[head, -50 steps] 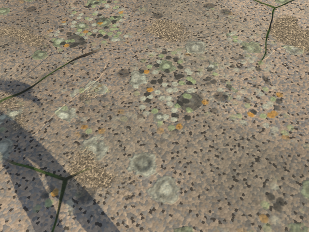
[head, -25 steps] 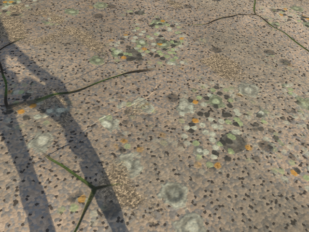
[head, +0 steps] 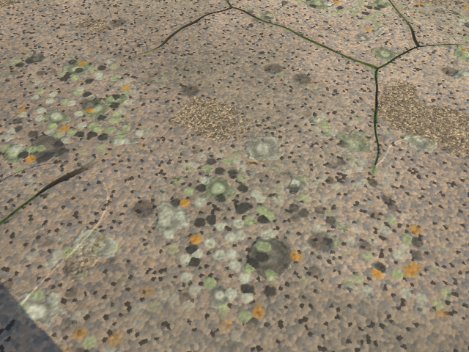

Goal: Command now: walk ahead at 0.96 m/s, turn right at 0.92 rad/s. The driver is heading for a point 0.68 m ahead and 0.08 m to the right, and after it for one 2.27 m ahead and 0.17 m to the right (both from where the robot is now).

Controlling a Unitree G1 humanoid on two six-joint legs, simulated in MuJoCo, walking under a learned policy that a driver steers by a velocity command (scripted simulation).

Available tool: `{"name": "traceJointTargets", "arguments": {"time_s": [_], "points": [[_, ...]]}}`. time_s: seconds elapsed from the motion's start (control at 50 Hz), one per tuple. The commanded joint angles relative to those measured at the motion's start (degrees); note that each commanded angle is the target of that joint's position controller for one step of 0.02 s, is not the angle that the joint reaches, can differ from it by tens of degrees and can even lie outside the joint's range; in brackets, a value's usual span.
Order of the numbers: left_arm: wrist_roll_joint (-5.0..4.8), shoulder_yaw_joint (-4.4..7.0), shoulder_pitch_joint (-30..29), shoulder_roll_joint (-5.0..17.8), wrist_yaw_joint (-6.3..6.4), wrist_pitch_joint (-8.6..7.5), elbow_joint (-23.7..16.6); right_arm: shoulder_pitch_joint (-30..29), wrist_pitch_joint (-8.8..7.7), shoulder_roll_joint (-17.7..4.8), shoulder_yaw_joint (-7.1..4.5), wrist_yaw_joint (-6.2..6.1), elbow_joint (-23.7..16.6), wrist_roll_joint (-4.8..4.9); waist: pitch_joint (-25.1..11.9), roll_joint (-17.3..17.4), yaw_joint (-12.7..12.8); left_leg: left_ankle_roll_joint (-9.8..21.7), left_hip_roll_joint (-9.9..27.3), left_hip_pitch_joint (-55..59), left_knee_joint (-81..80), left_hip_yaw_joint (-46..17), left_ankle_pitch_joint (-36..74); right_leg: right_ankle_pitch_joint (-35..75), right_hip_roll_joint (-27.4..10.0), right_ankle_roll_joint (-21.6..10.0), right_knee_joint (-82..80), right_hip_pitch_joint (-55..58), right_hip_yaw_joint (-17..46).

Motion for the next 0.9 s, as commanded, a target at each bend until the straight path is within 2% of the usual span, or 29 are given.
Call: {"name": "traceJointTargets", "arguments": {"time_s": [0.02,0.08,0.14,0.18,0.2,0.22,0.24,0.26,0.28,0.3,0.32,0.36,0.4,0.48,0.5,0.54,0.58,0.62,0.64,0.66,0.68,0.7,0.72,0.74,0.76,0.78,0.82,0.86,0.9], "points": [[-0.37,1.58,-3.0,7.7,0.39,-2.88,-5.2,-4.5,1.19,-7.0,-1.18,0.69,-5.4,0.11,7.9,2.0,-1.8,-2.6,-0.1,-2.1,-12.2,6.6,6.5,5.7,-12.7,-7.5,-19.5,-13.0,19.3],[-0.62,2.21,0.4,8.6,0.14,-2.87,-4.3,-11.7,0.77,-5.4,-0.30,1.33,-7.8,1.61,6.2,-1.4,2.5,-1.9,-3.4,2.6,-28.4,8.0,19.6,21.2,-11.3,-4.2,-17.7,-9.5,18.2],[-1.00,2.79,1.4,10.3,0.47,-2.98,-3.6,-13.2,0.27,-7.1,-0.68,1.01,-8.8,2.24,2.3,-3.1,3.7,0.2,-6.1,6.8,-36.6,7.2,23.2,36.2,-13.8,-1.9,-13.9,0.2,19.6],[-0.88,3.24,-1.1,12.3,0.92,-3.13,-4.2,-6.4,0.08,-10.2,-1.97,0.08,-6.9,2.43,-3.3,-3.3,0.0,1.2,-9.2,18.9,-40.0,6.2,18.8,50.2,-13.7,1.1,-5.2,3.5,20.1],[-0.21,3.62,-2.9,14.4,0.76,-3.27,-4.5,1.9,-0.09,-13.6,-3.48,-0.81,-4.9,2.96,-8.9,-3.7,-4.9,1.7,-9.7,28.4,-38.4,5.4,13.2,54.4,-13.9,2.4,5.2,3.6,20.4],[0.43,3.69,-7.1,14.9,0.39,-3.65,-5.2,15.0,-0.05,-16.2,-4.89,-2.04,-1.7,3.36,-14.2,-3.4,-12.8,2.1,-7.6,41.9,-38.1,5.4,9.3,51.3,-12.2,3.3,19.1,-1.9,19.3],[0.81,1.77,-8.1,7.1,0.38,-4.41,-6.5,26.9,-0.27,-19.8,-6.43,-3.47,0.5,1.69,-20.6,4.1,-16.0,3.4,3.9,55.0,-38.1,-6.5,-11.0,25.2,-8.5,3.5,39.6,-11.7,15.6],[-2.25,-0.60,-3.0,-0.5,0.14,-4.24,-10.5,22.4,-0.33,-23.0,-6.85,-3.02,-0.5,-0.47,-26.2,24.5,-8.0,7.0,19.8,61.9,-52.0,-39.1,-24.9,-11.6,-2.8,4.9,54.1,-27.1,9.1],[-1.19,-0.85,-2.7,3.8,0.59,-3.34,-9.5,13.9,0.09,-19.6,-7.24,-2.29,-1.5,0.16,-21.2,19.4,-5.7,9.5,18.2,54.9,-56.7,-44.6,-35.0,-5.4,-8.0,4.0,57.4,-33.2,7.0],[0.11,-0.31,-6.5,6.5,0.19,-2.42,-8.4,9.1,0.38,-13.4,-5.92,-2.11,-2.4,0.75,-13.6,10.5,-5.7,9.3,15.3,47.1,-55.5,-33.6,-31.9,-0.3,-11.6,4.2,55.4,-33.8,5.3],[0.74,-0.17,-8.7,6.7,-0.57,-1.70,-8.4,8.8,0.48,-10.3,-5.23,-1.89,-1.0,0.91,-8.1,4.3,-5.3,8.8,13.2,39.8,-55.4,-24.6,-20.8,1.6,-13.6,4.6,52.9,-32.7,4.2],[1.86,-0.70,-11.8,4.0,-2.35,-0.18,-10.1,11.6,-0.19,-8.7,-4.52,-1.87,2.8,1.14,-2.7,4.2,-3.8,7.4,10.2,32.3,-57.0,-12.1,-8.9,1.5,-16.6,5.3,50.6,-32.1,3.8],[1.77,-1.76,-14.8,1.2,-3.23,1.23,-12.5,13.6,-1.48,-7.1,-4.17,-0.89,5.8,2.44,0.4,5.0,-2.6,6.4,10.0,29.9,-59.2,-4.8,-1.0,2.4,-18.9,5.6,50.1,-35.0,3.2],[1.09,-2.65,-21.6,1.1,-4.09,1.96,-16.9,11.0,-3.13,-7.6,-4.21,-0.19,7.1,2.46,4.3,4.8,0.1,4.6,6.8,24.8,-63.4,11.5,13.4,13.3,-19.2,6.0,42.0,-35.4,0.3],[0.89,-2.77,-23.5,1.4,-4.34,2.02,-17.6,11.0,-3.38,-8.3,-4.34,-0.25,7.4,2.29,5.7,4.4,0.2,4.6,6.1,24.8,-64.7,14.4,15.9,15.5,-18.8,5.7,37.5,-34.9,-1.4],[1.65,-3.70,-28.0,0.4,-5.06,1.18,-18.2,15.8,-3.64,-8.6,-4.19,-0.29,9.7,2.12,8.7,1.0,-1.6,4.9,4.2,24.4,-68.2,18.0,22.6,18.0,-16.2,4.1,25.0,-30.1,-4.5],[1.73,-4.30,-29.9,-0.3,-5.00,0.23,-17.9,19.3,-3.17,-11.3,-4.38,-0.43,11.7,2.41,9.6,1.4,-2.1,6.5,5.6,27.4,-69.9,18.8,38.0,17.1,-12.8,2.0,16.9,-23.4,-7.6],[2.44,-3.68,-27.5,2.0,-4.02,-0.36,-16.4,20.8,-1.96,-15.3,-4.75,-1.19,13.0,2.91,5.4,4.5,0.6,8.1,7.2,35.4,-61.0,18.8,68.6,10.4,-7.9,1.1,13.3,-16.4,-10.6],[2.97,-2.87,-20.6,3.8,-3.32,-0.65,-14.3,20.3,-1.18,-17.2,-4.97,-1.61,13.6,2.92,0.3,6.2,4.9,8.4,8.2,36.6,-50.3,17.9,77.0,6.7,-6.7,0.2,12.1,-7.9,-9.7],[2.92,-1.66,-8.4,5.8,-2.27,-0.85,-10.3,18.9,-0.49,-18.4,-5.03,-1.83,13.8,3.03,-6.0,7.7,10.8,8.5,8.0,34.3,-36.1,16.0,77.2,5.6,-7.4,-0.9,9.3,4.8,-6.7],[3.65,-0.13,2.1,9.2,-0.96,-1.00,-6.8,17.2,-0.36,-16.9,-4.80,-1.65,13.0,3.40,-11.5,7.4,15.4,8.2,5.0,24.0,-18.0,15.0,62.4,3.8,-12.4,-1.3,6.7,20.4,-0.9],[4.81,1.07,1.4,14.8,0.27,-1.44,-6.1,22.3,-0.51,-5.9,-2.86,-0.11,10.4,3.64,-18.1,-9.5,6.6,7.4,-4.5,4.1,5.4,12.0,-8.4,-7.0,-31.8,-1.2,5.6,35.9,21.5],[3.91,1.68,1.7,15.1,0.50,-1.73,-7.8,22.1,-0.67,-8.9,-3.60,-0.73,8.3,6.14,-27.4,-7.1,7.2,8.3,-8.2,-3.9,16.5,1.1,-9.1,-9.5,-39.0,-2.8,-4.2,37.7,42.1],[3.03,1.25,-0.9,11.2,0.68,-2.21,-5.9,14.4,-0.66,-11.4,-4.48,-1.08,7.3,5.89,-15.7,-0.5,6.5,8.7,-4.7,-7.6,14.0,0.7,-0.5,-6.4,-34.8,-0.7,-7.2,28.0,32.0],[2.61,0.49,-4.0,8.0,0.51,-2.99,-4.8,13.7,-0.72,-9.0,-3.92,-0.65,7.5,5.59,-6.2,-0.8,3.6,8.4,-2.8,-6.9,9.7,2.2,2.9,-1.3,-32.8,-0.3,-9.5,17.4,24.4],[2.69,0.08,-6.8,5.5,0.31,-3.69,-4.4,14.1,-0.09,-7.7,-3.77,-0.19,9.1,5.06,-2.6,0.5,1.2,7.9,-0.9,-4.2,6.6,1.9,4.5,1.9,-30.2,1.2,-11.8,10.5,18.1],[1.78,-1.03,-6.9,1.7,0.49,-4.77,-3.1,17.7,2.12,-5.2,-3.65,0.98,11.1,3.77,-0.7,-2.2,-2.1,7.0,0.7,0.9,4.3,2.0,5.9,5.3,-27.6,3.0,-15.4,2.9,9.3],[0.41,-1.26,-5.9,0.4,0.25,-5.99,-1.3,13.4,3.55,-4.1,-3.92,1.76,9.8,3.39,2.5,-2.3,-3.0,6.4,1.9,-3.6,2.3,2.6,6.8,10.9,-26.3,4.7,-18.0,2.5,2.7],[0.18,-1.54,-5.2,-0.5,0.20,-6.67,-0.3,6.8,3.86,-3.1,-3.63,2.40,7.1,3.43,4.9,-2.6,-2.7,6.2,1.3,-6.7,-1.7,5.5,12.1,20.3,-23.4,7.3,-19.9,1.7,-5.7]]}}
Keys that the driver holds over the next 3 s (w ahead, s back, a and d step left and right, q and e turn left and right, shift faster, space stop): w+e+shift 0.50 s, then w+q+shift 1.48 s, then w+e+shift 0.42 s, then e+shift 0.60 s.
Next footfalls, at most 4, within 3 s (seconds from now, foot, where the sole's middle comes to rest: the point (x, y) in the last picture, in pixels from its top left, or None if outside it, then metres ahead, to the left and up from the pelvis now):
0.24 left None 0.46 0.15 -0.76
0.68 right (322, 279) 0.73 -0.24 -0.76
1.12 left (328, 171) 1.18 -0.30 -0.76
1.54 right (364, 104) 1.58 -0.51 -0.76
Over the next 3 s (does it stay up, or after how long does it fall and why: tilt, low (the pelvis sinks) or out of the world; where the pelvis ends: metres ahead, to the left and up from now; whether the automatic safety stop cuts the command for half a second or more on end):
stays up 2.38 0.10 0.00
